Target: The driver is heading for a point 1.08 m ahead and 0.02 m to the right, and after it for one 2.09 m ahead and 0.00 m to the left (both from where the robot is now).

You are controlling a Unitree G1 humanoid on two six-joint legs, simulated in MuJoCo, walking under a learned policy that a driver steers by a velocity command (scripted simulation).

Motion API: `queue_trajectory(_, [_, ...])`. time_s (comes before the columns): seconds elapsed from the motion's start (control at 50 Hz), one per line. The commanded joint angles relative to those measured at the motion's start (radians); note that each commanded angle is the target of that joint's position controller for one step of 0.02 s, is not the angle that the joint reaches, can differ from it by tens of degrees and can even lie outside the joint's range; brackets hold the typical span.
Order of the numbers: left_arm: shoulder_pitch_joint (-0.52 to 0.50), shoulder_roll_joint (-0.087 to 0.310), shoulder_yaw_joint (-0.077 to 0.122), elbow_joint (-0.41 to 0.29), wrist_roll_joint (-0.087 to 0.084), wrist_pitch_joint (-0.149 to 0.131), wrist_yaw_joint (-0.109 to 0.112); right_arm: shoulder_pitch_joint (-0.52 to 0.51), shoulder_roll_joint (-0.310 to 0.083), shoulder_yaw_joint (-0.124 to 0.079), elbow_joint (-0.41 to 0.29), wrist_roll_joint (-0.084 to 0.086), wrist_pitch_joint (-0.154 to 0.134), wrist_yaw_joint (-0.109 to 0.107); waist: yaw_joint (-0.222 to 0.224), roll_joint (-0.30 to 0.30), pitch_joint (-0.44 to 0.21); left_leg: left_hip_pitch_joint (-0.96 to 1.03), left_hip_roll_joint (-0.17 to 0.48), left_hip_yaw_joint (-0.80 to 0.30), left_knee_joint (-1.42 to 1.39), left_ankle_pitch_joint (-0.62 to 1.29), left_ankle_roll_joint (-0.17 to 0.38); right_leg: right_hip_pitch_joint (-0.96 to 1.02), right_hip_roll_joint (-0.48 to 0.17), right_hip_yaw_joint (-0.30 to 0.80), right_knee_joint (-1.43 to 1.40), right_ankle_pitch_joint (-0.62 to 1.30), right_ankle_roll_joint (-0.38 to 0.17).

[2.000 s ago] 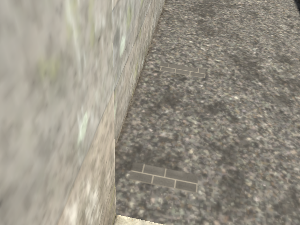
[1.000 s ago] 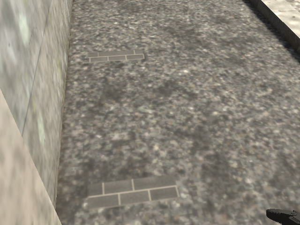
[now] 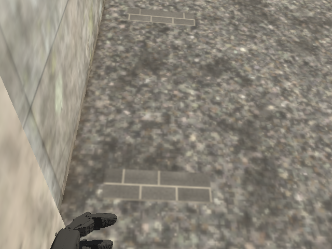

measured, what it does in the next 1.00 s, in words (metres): goes down: right foot, then left foot 0.19 m higher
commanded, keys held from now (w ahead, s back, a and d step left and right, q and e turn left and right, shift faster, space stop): w+q+shift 0.24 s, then w+shift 0.30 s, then w+e+shift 0.46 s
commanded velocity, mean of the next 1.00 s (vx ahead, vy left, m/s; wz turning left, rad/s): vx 0.15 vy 0.00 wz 0.19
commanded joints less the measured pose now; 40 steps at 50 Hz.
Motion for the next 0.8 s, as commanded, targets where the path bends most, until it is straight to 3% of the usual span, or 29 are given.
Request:
queue_trajectory(0.02, [-0.092, 0.041, 0.01, -0.081, -0.007, -0.004, 0.004, 0.096, -0.103, -0.021, -0.068, -0.01, -0.037, 0.007, -0.083, -0.103, -0.113, 0.128, -0.091, 0.134, 0.006, 0.103, -0.005, 0.002, -0.032, 0.043, -0.063, 0.599, -0.055])
queue_trajectory(0.04, [-0.074, 0.031, 0.012, -0.076, -0.026, 0.005, 0.005, 0.23, -0.12, -0.02, -0.017, -0.03, -0.031, -0.007, -0.108, 0.159, -0.112, 0.327, -0.084, 0.115, -0.13, 0.363, -0.041, -0.098, 0.068, -0.119, 0.128, 0.278, 0.019])
queue_trajectory(0.06, [-0.033, -0.014, 0.006, -0.062, -0.013, 0.016, 0.013, 0.271, -0.09, -0.002, 0.002, -0.036, -0.02, -0.005, -0.084, 0.299, -0.073, 0.492, -0.049, 0.014, -0.088, 0.506, -0.014, -0.31, 0.118, -0.127, 0.266, -0.264, 0.07])
queue_trajectory(0.08, [-0.041, -0.018, -0.001, -0.091, -0.014, 0.009, 0.018, 0.285, -0.116, -0.005, 0.004, -0.033, -0.013, 0.006, -0.071, 0.325, -0.077, 0.581, -0.003, -0.064, -0.004, 0.673, 0.062, -0.423, 0.094, -0.075, 0.261, -0.418, 0.106])
queue_trajectory(0.12, [-0.069, -0.016, -0.007, -0.115, -0.05, -0.041, 0.024, 0.197, -0.162, -0.019, -0.028, -0.032, 0.0, -0.026, -0.062, 0.303, -0.142, 0.478, 0.145, -0.215, 0.024, 0.702, 0.181, -0.449, 0.01, 0.044, 0.435, -0.339, 0.106])
queue_trajectory(0.16, [-0.029, 0.076, 0.018, -0.13, -0.071, -0.082, 0.005, -0.011, -0.225, -0.022, -0.098, -0.021, -0.002, -0.041, 0.004, 0.223, -0.229, 0.3, 0.226, -0.374, 0.017, 0.447, 0.205, -0.424, -0.065, 0.154, 0.467, -0.208, 0.093])
queue_trajectory(0.18, [0.029, 0.09, 0.03, -0.093, -0.06, -0.078, 0.008, 0.041, -0.3, -0.071, -0.091, -0.01, 0.009, -0.048, -0.017, 0.26, -0.287, 0.465, 0.183, -0.386, 0.109, 0.779, 0.23, -0.523, -0.086, 0.151, 0.433, -0.139, 0.056])
queue_trajectory(0.2, [-0.118, 0.134, 0.054, -0.073, -0.072, -0.062, 0.024, 0.121, -0.275, -0.064, -0.102, -0.072, 0.011, -0.048, -0.128, 0.096, -0.256, 0.522, 0.232, -0.467, 0.117, 1.017, 0.209, -0.611, -0.018, 0.165, 0.514, 0.067, 0.069])
queue_trajectory(0.22, [-0.167, 0.201, 0.088, -0.071, -0.075, -0.04, 0.052, 0.154, -0.273, -0.051, -0.098, -0.087, -0.006, -0.065, -0.165, 0.002, -0.286, 0.511, 0.277, -0.547, 0.177, 0.845, 0.193, -0.654, -0.014, 0.328, 0.556, 0.191, 0.068])
queue_trajectory(0.24, [-0.164, 0.198, 0.092, -0.066, -0.065, -0.012, 0.055, 0.117, -0.28, -0.041, -0.104, -0.083, -0.008, -0.063, -0.152, -0.066, -0.292, 0.427, 0.249, -0.524, 0.125, 0.586, 0.181, -0.607, -0.001, 0.287, 0.556, 0.244, 0.076])
queue_trajectory(0.28, [-0.067, 0.193, 0.095, -0.039, -0.05, 0.057, 0.048, -0.009, -0.263, -0.005, -0.132, -0.068, 0.011, -0.068, -0.056, -0.073, -0.112, 0.054, 0.129, -0.408, -0.012, -0.166, 0.094, -0.507, 0.051, 0.15, 0.558, 0.523, 0.123])
queue_trajectory(0.3, [0.001, 0.165, 0.078, -0.059, -0.033, 0.072, 0.053, -0.091, -0.234, 0.023, -0.156, -0.046, 0.017, -0.089, 0.005, 0.119, -0.039, -0.146, 0.079, -0.372, -0.086, -0.392, 0.052, -0.38, 0.056, 0.124, 0.507, 0.637, 0.146])
queue_trajectory(0.34, [0.079, 0.178, 0.078, -0.053, -0.045, 0.072, 0.045, -0.157, -0.248, 0.025, -0.156, -0.061, 0.022, -0.078, 0.041, 0.258, 0.008, -0.263, 0.028, -0.31, -0.152, -0.48, 0.007, -0.287, 0.062, 0.087, 0.472, 0.643, 0.159])
queue_trajectory(0.36, [0.115, 0.191, 0.075, -0.07, -0.037, 0.06, 0.039, -0.191, -0.24, 0.014, -0.166, -0.038, 0.018, -0.086, 0.081, 0.358, -0.02, -0.223, -0.013, -0.252, -0.138, -0.459, -0.03, -0.247, 0.022, 0.089, 0.284, 0.673, 0.141])
queue_trajectory(0.4, [0.074, 0.204, 0.06, -0.072, 0.005, 0.035, 0.026, -0.093, -0.245, -0.018, -0.145, -0.028, 0.015, -0.107, 0.048, 0.291, -0.081, -0.207, -0.018, -0.16, -0.194, -0.456, -0.083, 0.019, -0.026, 0.039, -0.222, 0.7, 0.074])
queue_trajectory(0.44, [0.43, 0.238, 0.092, 0.049, -0.015, 0.011, -0.009, -0.138, -0.374, -0.081, -0.137, -0.02, 0.025, -0.092, 0.253, 0.384, -0.193, -0.401, 0.015, -0.118, -0.287, -0.674, -0.095, 0.53, 0.042, -0.056, -0.379, 0.538, 0.009])
queue_trajectory(0.46, [0.8, 0.262, 0.104, 0.178, -0.034, 0.019, -0.036, -0.302, -0.423, -0.097, -0.137, -0.044, 0.015, -0.09, 0.484, 0.436, -0.208, -0.481, -0.013, 0.032, -0.129, -0.885, -0.15, 0.597, 0.065, -0.09, -0.354, 0.369, 0.002])
queue_trajectory(0.48, [0.97, 0.257, 0.1, 0.269, -0.021, 0.017, -0.067, -0.446, -0.299, -0.069, -0.193, -0.073, -0.012, -0.101, 0.572, 0.179, -0.044, -0.569, -0.125, 0.161, 0.314, -1.004, -0.177, 0.46, 0.063, -0.008, -0.513, 0.073, -0.044])
queue_trajectory(0.5, [1.084, 0.167, 0.066, 0.36, -0.011, -0.009, -0.075, -0.511, -0.145, -0.037, -0.237, -0.073, -0.049, -0.087, 0.614, -0.048, 0.187, -0.805, -0.2, 0.104, 0.659, -1.213, -0.145, 0.243, 0.118, 0.183, -0.71, -0.13, -0.062])
queue_trajectory(0.52, [1.058, 0.059, 0.028, 0.413, 0.042, -0.025, -0.071, -0.514, 0.043, 0.007, -0.267, -0.046, -0.074, -0.052, 0.508, -0.324, 0.348, -1.025, -0.336, -0.039, 0.96, -1.306, -0.143, 0.082, 0.063, 0.398, -0.838, -0.225, -0.083])
queue_trajectory(0.54, [0.903, 0.064, 0.019, 0.406, 0.011, -0.038, -0.057, -0.384, 0.145, 0.022, -0.241, -0.038, -0.082, -0.033, 0.31, -0.485, 0.413, -1.097, -0.35, -0.168, 1.08, -1.199, -0.127, -0.095, 0.038, 0.776, -1.219, -0.342, -0.077])
queue_trajectory(0.56, [0.678, 0.286, 0.07, 0.295, 0.009, -0.057, -0.004, -0.438, 0.15, 0.033, -0.4, -0.02, -0.122, -0.013, 0.194, -0.717, 0.636, -1.121, -0.352, -0.037, 1.156, -1.117, -0.161, -0.58, -0.065, 1.625, -1.768, -0.779, -0.142])
queue_trajectory(0.58, [0.432, 0.234, 0.06, 0.229, 0.015, -0.042, 0.021, -0.341, 0.117, 0.028, -0.345, -0.015, -0.146, -0.023, 0.059, -0.434, 0.6, -1.081, -0.329, 0.008, 1.334, -0.809, -0.213, -0.52, -0.124, 1.534, -1.708, -0.701, -0.04])
queue_trajectory(0.6, [0.279, 0.251, 0.063, 0.192, 0.057, -0.008, 0.031, -0.26, 0.071, 0.021, -0.298, -0.045, -0.12, -0.029, 0.004, -0.303, 0.511, -0.95, -0.288, 0.134, 1.404, -0.626, -0.25, -0.605, -0.083, 1.409, -1.592, -0.752, 0.016])
queue_trajectory(0.62, [0.163, 0.315, 0.094, 0.17, 0.069, 0.005, 0.035, -0.176, -0.001, 0.003, -0.264, -0.088, -0.089, -0.033, -0.046, -0.3, 0.41, -0.724, -0.274, 0.18, 1.431, -0.524, -0.269, -0.709, -0.037, 1.301, -1.525, -0.733, -0.004])
queue_trajectory(0.64, [0.052, 0.353, 0.11, 0.166, 0.05, 0.012, 0.046, -0.118, -0.042, -0.008, -0.245, -0.112, -0.077, -0.03, -0.094, -0.241, 0.327, -0.524, -0.262, 0.145, 1.408, -0.324, -0.291, -0.792, -0.059, 1.206, -1.439, -0.593, -0.091])
queue_trajectory(0.66, [0.103, 0.298, 0.101, 0.197, 0.02, 0.029, 0.048, -0.095, -0.089, -0.022, -0.227, -0.122, -0.05, -0.024, -0.08, -0.242, 0.212, -0.304, -0.283, 0.181, 1.422, -0.26, -0.314, -0.821, -0.045, 1.001, -1.328, -0.429, -0.148])
queue_trajectory(0.72, [0.166, 0.293, 0.093, 0.229, -0.026, 0.025, 0.083, -0.111, -0.068, -0.012, -0.242, -0.108, -0.044, -0.032, -0.075, -0.331, 0.122, -0.153, -0.345, 0.247, 1.419, -0.19, -0.34, -0.688, -0.067, 0.775, -1.249, -0.093, -0.278])
queue_trajectory(0.8, [0.284, 0.304, 0.118, 0.222, -0.083, 0.067, 0.146, -0.137, 0.027, 0.031, -0.245, -0.108, -0.057, -0.03, -0.046, -0.233, 0.047, -0.03, -0.317, 0.352, 0.696, -0.094, -0.295, -0.425, -0.042, 0.509, -1.249, 0.049, -0.175])
Velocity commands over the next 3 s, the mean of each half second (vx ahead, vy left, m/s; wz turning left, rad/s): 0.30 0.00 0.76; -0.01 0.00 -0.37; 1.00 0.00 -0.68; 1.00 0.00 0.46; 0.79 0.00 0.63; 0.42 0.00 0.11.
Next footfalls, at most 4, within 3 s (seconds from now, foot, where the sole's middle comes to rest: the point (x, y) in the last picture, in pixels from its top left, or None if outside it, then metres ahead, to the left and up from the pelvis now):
0.52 right None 0.08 -0.27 -0.82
0.64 left None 0.06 -0.01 -0.63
0.96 left None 0.08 -0.08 -0.82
1.04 right None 0.06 -0.29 -0.64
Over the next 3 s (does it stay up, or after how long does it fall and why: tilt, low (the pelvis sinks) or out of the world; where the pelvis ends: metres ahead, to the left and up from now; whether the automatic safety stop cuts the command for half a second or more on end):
stays up -0.09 -0.51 -0.38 its command is cut before an obstacle after 0.2 s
